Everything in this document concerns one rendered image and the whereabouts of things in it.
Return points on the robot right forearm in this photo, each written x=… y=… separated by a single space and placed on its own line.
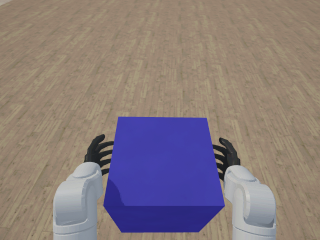
x=253 y=205

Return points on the robot left hand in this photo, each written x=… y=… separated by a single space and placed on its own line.
x=94 y=155

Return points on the carton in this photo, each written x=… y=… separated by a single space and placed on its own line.
x=163 y=176

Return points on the robot right hand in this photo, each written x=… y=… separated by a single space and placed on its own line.
x=230 y=157

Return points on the robot left forearm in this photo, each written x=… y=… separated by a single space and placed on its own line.
x=75 y=204

